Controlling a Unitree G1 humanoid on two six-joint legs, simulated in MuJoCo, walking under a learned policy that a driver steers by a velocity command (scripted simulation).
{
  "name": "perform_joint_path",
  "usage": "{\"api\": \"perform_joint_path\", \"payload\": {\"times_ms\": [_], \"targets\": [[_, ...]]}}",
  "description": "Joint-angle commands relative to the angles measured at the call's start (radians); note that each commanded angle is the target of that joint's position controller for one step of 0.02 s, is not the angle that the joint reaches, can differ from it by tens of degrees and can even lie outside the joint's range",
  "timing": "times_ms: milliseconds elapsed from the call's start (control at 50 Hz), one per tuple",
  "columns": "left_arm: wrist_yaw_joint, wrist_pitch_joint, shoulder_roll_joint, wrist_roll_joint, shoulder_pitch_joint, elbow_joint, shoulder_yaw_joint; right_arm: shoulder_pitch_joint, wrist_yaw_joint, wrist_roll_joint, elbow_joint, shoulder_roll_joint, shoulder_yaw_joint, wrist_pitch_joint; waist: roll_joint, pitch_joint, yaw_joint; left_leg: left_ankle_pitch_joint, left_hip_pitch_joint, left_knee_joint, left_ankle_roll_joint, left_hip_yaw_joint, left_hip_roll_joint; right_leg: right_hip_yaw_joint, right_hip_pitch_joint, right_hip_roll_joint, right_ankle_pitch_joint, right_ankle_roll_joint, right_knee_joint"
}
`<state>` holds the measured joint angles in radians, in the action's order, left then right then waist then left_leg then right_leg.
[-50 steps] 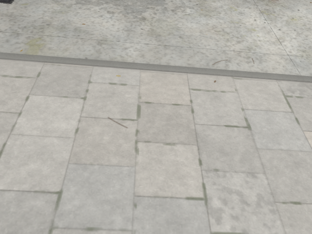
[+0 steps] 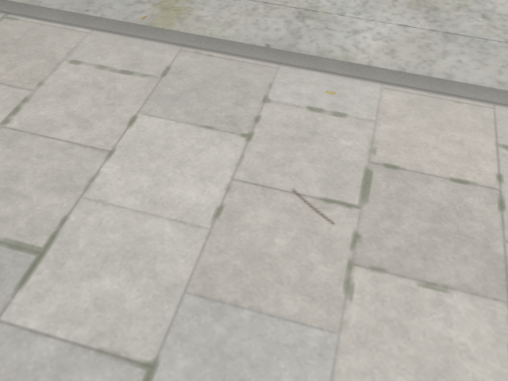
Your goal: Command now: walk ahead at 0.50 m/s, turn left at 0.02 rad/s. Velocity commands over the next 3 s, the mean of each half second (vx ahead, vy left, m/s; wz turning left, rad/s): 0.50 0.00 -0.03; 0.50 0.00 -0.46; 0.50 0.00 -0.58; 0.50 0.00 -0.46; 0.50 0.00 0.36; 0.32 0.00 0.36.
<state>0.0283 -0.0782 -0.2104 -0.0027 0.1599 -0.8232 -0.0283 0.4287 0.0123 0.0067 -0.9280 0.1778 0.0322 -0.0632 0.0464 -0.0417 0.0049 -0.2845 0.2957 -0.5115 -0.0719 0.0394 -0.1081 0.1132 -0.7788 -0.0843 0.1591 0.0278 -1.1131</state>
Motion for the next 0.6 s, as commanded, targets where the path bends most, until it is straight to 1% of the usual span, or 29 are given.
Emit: {"api": "perform_joint_path", "payload": {"times_ms": [20, 40, 60, 80, 100, 120, 140, 160, 180, 200, 220, 240, 260, 280, 300, 320, 340, 360, 380, 400, 420, 460, 480, 500, 540, 560, 600], "targets": [[-0.011, -0.008, 0.008, 0.012, -0.040, 0.073, 0.009, -0.058, 0.024, -0.033, 0.086, 0.151, 0.030, -0.030, -0.142, 0.023, -0.007, 0.387, 0.182, 0.229, -0.153, 0.173, 0.230, -0.058, 0.284, 0.029, -0.246, 0.010, 0.357], [-0.014, -0.001, 0.010, 0.004, -0.076, 0.091, 0.008, -0.044, 0.022, -0.038, 0.073, 0.171, 0.034, -0.026, -0.165, 0.022, 0.005, 0.380, 0.148, 0.243, -0.151, 0.184, 0.241, -0.078, 0.309, 0.049, -0.242, 0.006, 0.387], [-0.018, 0.002, -0.011, -0.001, -0.109, 0.106, 0.004, -0.028, 0.015, -0.040, 0.062, 0.162, 0.033, -0.023, -0.150, 0.040, 0.014, 0.342, 0.103, 0.239, -0.146, 0.186, 0.243, -0.077, 0.303, 0.054, -0.218, -0.004, 0.428], [-0.021, 0.001, -0.028, -0.007, -0.151, 0.125, 0.001, 0.000, 0.011, -0.048, 0.049, 0.146, 0.030, -0.021, -0.142, 0.063, 0.030, 0.313, 0.045, 0.237, -0.139, 0.204, 0.258, -0.084, 0.281, 0.059, -0.198, -0.014, 0.462], [-0.027, -0.003, -0.040, -0.007, -0.189, 0.140, 0.000, 0.021, 0.007, -0.050, 0.040, 0.142, 0.028, -0.017, -0.128, 0.082, 0.044, 0.304, -0.026, 0.214, -0.132, 0.217, 0.271, -0.087, 0.247, 0.059, -0.164, -0.035, 0.505], [-0.036, -0.010, -0.049, -0.006, -0.213, 0.156, -0.002, 0.039, 0.006, -0.050, 0.033, 0.148, 0.030, -0.012, -0.119, 0.085, 0.050, 0.318, -0.078, 0.195, -0.126, 0.230, 0.287, -0.096, 0.245, 0.066, -0.132, -0.053, 0.534], [-0.045, -0.018, -0.057, 0.000, -0.199, 0.160, -0.006, 0.042, 0.005, -0.045, 0.031, 0.160, 0.032, -0.006, -0.120, 0.071, 0.033, 0.360, -0.122, 0.160, -0.112, 0.227, 0.287, -0.109, 0.282, 0.077, -0.096, -0.076, 0.566], [-0.051, -0.025, -0.080, 0.007, -0.127, 0.141, -0.017, 0.031, 0.003, -0.037, 0.033, 0.167, 0.030, -0.002, -0.118, 0.029, -0.008, 0.471, -0.135, 0.082, -0.089, 0.195, 0.258, -0.135, 0.391, 0.102, -0.083, -0.101, 0.589], [-0.048, -0.031, -0.131, 0.004, 0.030, 0.099, -0.038, 0.000, 0.002, -0.024, 0.052, 0.164, 0.026, -0.005, -0.101, -0.053, -0.083, 0.580, -0.068, -0.082, -0.060, 0.146, 0.208, -0.100, 0.610, 0.090, -0.121, -0.136, 0.566], [-0.044, -0.034, -0.244, 0.009, 0.233, 0.069, -0.065, 0.035, -0.004, 0.002, 0.077, 0.115, 0.006, -0.022, 0.064, -0.227, -0.136, 0.358, 0.197, -0.428, -0.006, 0.072, 0.114, 0.159, 1.006, -0.125, -0.210, -0.247, 0.532], [-0.052, -0.027, -0.280, -0.010, 0.331, 0.037, -0.076, 0.135, -0.018, -0.010, 0.066, 0.079, -0.009, -0.046, 0.289, -0.412, -0.132, -0.232, 0.413, -0.695, 0.042, 0.076, 0.025, 0.586, 1.227, -0.314, 0.031, -0.377, 0.708], [-0.049, -0.025, -0.210, -0.017, 0.302, 0.049, -0.059, 0.064, -0.020, -0.034, 0.065, 0.185, 0.021, -0.053, 0.179, -0.303, -0.143, -0.244, 0.543, -0.778, 0.044, 0.120, 0.066, 0.614, 1.193, -0.292, 0.158, -0.348, 0.768], [-0.042, -0.022, -0.188, -0.015, 0.192, 0.069, -0.047, -0.062, -0.014, -0.037, 0.107, 0.204, 0.029, -0.053, 0.112, -0.139, -0.124, -0.142, 0.590, -0.756, 0.044, 0.078, 0.113, 0.464, 1.037, -0.254, 0.064, -0.302, 0.783], [-0.042, -0.024, -0.165, -0.004, 0.117, 0.084, -0.037, -0.119, -0.004, -0.022, 0.120, 0.186, 0.029, -0.046, 0.031, -0.056, -0.090, -0.063, 0.548, -0.706, 0.047, 0.052, 0.149, 0.343, 0.881, -0.214, -0.109, -0.288, 0.799], [-0.046, -0.026, -0.145, 0.004, 0.083, 0.086, -0.033, -0.136, 0.004, -0.006, 0.130, 0.171, 0.033, -0.041, 0.007, -0.019, -0.057, -0.014, 0.485, -0.635, 0.051, 0.048, 0.175, 0.275, 0.772, -0.179, -0.222, -0.271, 0.822], [-0.050, -0.027, -0.131, 0.006, 0.076, 0.084, -0.032, -0.122, 0.005, -0.004, 0.133, 0.149, 0.032, -0.036, 0.016, -0.023, -0.024, 0.005, 0.409, -0.596, 0.050, 0.051, 0.192, 0.233, 0.710, -0.154, -0.280, -0.262, 0.850], [-0.054, -0.029, -0.119, 0.001, 0.073, 0.078, -0.031, -0.105, 0.005, -0.009, 0.128, 0.128, 0.032, -0.032, 0.030, -0.024, -0.005, 0.010, 0.373, -0.551, 0.052, 0.040, 0.192, 0.186, 0.686, -0.134, -0.321, -0.257, 0.866], [-0.056, -0.033, -0.118, -0.002, 0.088, 0.067, -0.031, -0.111, 0.004, -0.004, 0.129, 0.114, 0.031, -0.028, 0.035, -0.024, 0.000, 0.025, 0.355, -0.522, 0.053, 0.027, 0.189, 0.153, 0.669, -0.127, -0.378, -0.259, 0.884], [-0.053, -0.034, -0.130, -0.008, 0.105, 0.057, -0.036, -0.143, 0.006, 0.000, 0.147, 0.110, 0.032, -0.027, 0.042, -0.012, 0.000, 0.053, 0.364, -0.469, 0.061, 0.018, 0.188, 0.136, 0.659, -0.120, -0.420, -0.263, 0.895], [-0.045, -0.031, -0.142, -0.014, 0.122, 0.046, -0.041, -0.194, 0.007, 0.005, 0.168, 0.105, 0.030, -0.029, 0.036, 0.002, -0.003, 0.090, 0.373, -0.405, 0.069, 0.011, 0.185, 0.120, 0.651, -0.115, -0.443, -0.265, 0.904], [-0.038, -0.027, -0.149, -0.017, 0.139, 0.037, -0.045, -0.250, 0.005, 0.006, 0.187, 0.101, 0.029, -0.032, 0.029, 0.013, -0.011, 0.149, 0.371, -0.328, 0.076, 0.007, 0.180, 0.102, 0.642, -0.103, -0.442, -0.257, 0.907], [-0.029, -0.017, -0.154, -0.027, 0.182, 0.012, -0.046, -0.334, 0.000, -0.004, 0.209, 0.082, 0.024, -0.031, 0.029, 0.031, -0.032, 0.267, 0.323, -0.190, 0.090, -0.008, 0.153, 0.071, 0.622, -0.068, -0.390, -0.238, 0.915], [-0.026, -0.015, -0.155, -0.027, 0.194, 0.004, -0.045, -0.371, -0.006, -0.007, 0.219, 0.080, 0.022, -0.032, 0.034, 0.041, -0.041, 0.310, 0.288, -0.130, 0.092, -0.013, 0.139, 0.063, 0.605, -0.055, -0.364, -0.231, 0.914], [-0.027, -0.009, -0.163, -0.023, 0.217, -0.003, -0.048, -0.406, -0.014, -0.009, 0.225, 0.077, 0.019, -0.033, 0.047, 0.042, -0.051, 0.337, 0.260, -0.093, 0.095, -0.012, 0.129, 0.067, 0.602, -0.054, -0.317, -0.234, 0.907], [-0.029, -0.004, -0.164, -0.030, 0.257, -0.020, -0.048, -0.481, -0.025, -0.016, 0.251, 0.095, 0.020, -0.038, 0.041, 0.063, -0.070, 0.355, 0.230, -0.041, 0.087, -0.007, 0.116, 0.105, 0.607, -0.072, -0.251, -0.236, 0.892], [-0.026, -0.005, -0.170, -0.030, 0.263, -0.020, -0.051, -0.517, -0.030, -0.017, 0.270, 0.108, 0.020, -0.047, 0.036, 0.072, -0.072, 0.343, 0.216, -0.016, 0.084, 0.004, 0.114, 0.134, 0.612, -0.087, -0.226, -0.231, 0.876], [-0.020, 0.000, -0.192, -0.033, 0.264, -0.022, -0.058, -0.522, -0.035, -0.020, 0.283, 0.141, 0.028, -0.059, 0.044, 0.067, -0.052, 0.286, 0.172, 0.042, 0.066, 0.022, 0.114, 0.190, 0.660, -0.110, -0.200, -0.215, 0.832]]}}
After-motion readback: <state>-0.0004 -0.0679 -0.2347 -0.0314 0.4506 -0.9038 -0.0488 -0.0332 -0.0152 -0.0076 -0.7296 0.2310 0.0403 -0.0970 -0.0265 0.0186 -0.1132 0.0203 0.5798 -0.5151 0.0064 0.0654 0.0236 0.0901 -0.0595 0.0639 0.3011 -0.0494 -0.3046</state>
